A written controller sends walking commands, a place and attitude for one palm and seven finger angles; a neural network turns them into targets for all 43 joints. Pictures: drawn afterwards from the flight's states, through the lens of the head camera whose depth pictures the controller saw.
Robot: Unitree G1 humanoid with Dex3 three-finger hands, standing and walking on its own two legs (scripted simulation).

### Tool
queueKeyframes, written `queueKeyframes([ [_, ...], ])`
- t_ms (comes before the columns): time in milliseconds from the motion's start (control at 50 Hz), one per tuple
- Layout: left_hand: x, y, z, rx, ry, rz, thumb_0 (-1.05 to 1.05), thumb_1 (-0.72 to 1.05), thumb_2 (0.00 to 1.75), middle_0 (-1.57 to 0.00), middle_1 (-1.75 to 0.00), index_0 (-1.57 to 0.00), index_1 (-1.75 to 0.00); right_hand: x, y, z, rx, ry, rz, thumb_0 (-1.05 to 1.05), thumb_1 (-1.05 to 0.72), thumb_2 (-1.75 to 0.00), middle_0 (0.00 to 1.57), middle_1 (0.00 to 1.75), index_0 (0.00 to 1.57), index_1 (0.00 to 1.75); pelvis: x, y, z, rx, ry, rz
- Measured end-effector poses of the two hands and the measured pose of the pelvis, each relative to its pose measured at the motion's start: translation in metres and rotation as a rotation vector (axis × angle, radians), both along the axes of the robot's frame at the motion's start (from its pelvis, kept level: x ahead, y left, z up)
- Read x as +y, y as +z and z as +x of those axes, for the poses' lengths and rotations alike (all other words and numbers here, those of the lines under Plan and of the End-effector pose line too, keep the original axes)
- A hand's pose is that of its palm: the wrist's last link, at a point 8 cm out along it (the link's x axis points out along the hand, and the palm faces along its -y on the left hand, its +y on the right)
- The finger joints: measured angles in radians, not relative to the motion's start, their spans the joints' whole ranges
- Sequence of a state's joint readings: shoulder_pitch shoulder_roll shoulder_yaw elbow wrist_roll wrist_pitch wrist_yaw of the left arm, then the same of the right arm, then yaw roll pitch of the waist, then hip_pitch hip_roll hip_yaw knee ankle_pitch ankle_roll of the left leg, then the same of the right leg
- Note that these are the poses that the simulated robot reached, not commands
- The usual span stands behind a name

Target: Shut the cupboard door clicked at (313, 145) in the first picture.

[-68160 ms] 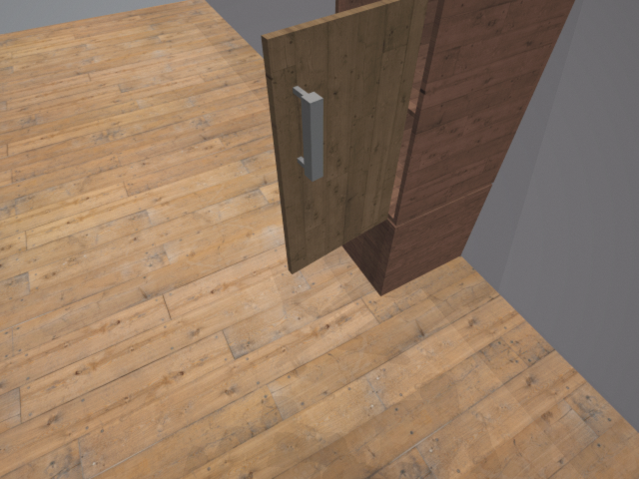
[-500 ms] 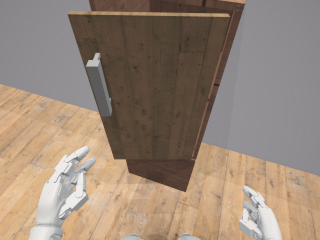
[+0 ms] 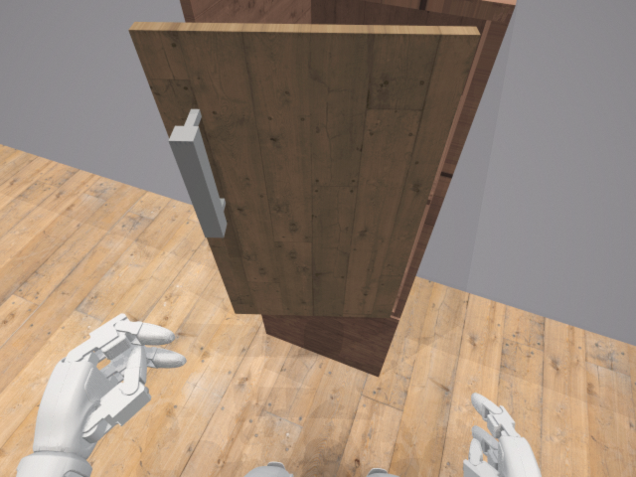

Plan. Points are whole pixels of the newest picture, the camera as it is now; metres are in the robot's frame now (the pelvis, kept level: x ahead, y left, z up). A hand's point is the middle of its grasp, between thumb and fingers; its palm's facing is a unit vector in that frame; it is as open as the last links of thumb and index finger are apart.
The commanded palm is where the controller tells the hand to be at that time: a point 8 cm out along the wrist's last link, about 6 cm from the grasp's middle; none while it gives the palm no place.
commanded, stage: raise the hand and make a fist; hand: left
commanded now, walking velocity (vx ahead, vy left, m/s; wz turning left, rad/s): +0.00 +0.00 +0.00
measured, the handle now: (205, 176) +0.44 +0.17 +0.14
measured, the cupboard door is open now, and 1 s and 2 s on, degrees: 20 20 20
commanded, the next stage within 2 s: bring the fist close to the handle in 1.10 s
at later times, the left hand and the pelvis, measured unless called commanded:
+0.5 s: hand (108, 356) +0.22 +0.22 +0.12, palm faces +0.04 -1.00 -0.05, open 3.1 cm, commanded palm +0.19 +0.27 +0.13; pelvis +0.00 +0.03 +0.02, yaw +0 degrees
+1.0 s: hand (106, 328) +0.23 +0.21 +0.14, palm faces +0.05 -1.00 -0.06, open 3.1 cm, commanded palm +0.20 +0.26 +0.15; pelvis +0.01 +0.02 +0.04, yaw +0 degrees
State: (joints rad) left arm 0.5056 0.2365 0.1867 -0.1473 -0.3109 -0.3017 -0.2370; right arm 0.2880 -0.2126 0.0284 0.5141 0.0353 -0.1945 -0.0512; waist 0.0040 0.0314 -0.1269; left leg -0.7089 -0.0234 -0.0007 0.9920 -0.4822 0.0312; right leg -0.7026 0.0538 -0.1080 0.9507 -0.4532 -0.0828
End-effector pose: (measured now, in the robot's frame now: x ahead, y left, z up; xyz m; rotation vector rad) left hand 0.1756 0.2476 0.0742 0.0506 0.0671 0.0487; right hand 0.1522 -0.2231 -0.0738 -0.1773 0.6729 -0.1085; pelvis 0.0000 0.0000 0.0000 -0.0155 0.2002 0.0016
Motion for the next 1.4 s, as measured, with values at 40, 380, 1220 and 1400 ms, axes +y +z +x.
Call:
queueKeyframes([
  [40, 0.003, 0.005, -0.001, -0.024, 0.006, 0.003, 0.02, 0.9, 0.9, -0.82, -0.97, -0.81, -0.97, -0.003, 0.002, -0.003, 0.01, -0.003, -0.016, 0.02, -0.9, -0.9, 0.2, 0.3, 0.21, 0.3, 0.003, 0.002, 0.001, -0.002, 0.0, 0.0],
  [380, 0.017, 0.037, 0.011, -0.105, -0.012, 0.004, 0.02, 0.9, 0.9, -1.13, -1.31, -1.12, -1.31, 0.025, 0.036, 0.027, -0.107, 0.049, -0.03, 0.02, -0.9, -0.9, 0.2, 0.3, 0.21, 0.3, 0.025, 0.014, 0.004, -0.068, 0.007, -0.02],
  [1220, 0.009, 0.073, 0.028, -0.084, 0.001, 0.016, 0.02, 0.9, 0.9, -1.3, -1.5, -1.3, -1.5, 0.013, 0.049, 0.019, -0.103, 0.061, -0.015, 0.02, -0.9, -0.9, 0.2, 0.3, 0.21, 0.3, 0.011, 0.036, 0.003, -0.162, 0.009, 0.0],
  [1400, -0.006, 0.073, 0.047, -0.1, -0.008, 0.008, 0.02, 0.9, 0.9, -1.31, -1.5, -1.3, -1.5, 0.006, 0.045, 0.019, -0.091, 0.064, -0.014, 0.02, -0.9, -0.9, 0.2, 0.3, 0.21, 0.3, 0.004, 0.036, 0.001, -0.161, 0.015, 0.004],
])
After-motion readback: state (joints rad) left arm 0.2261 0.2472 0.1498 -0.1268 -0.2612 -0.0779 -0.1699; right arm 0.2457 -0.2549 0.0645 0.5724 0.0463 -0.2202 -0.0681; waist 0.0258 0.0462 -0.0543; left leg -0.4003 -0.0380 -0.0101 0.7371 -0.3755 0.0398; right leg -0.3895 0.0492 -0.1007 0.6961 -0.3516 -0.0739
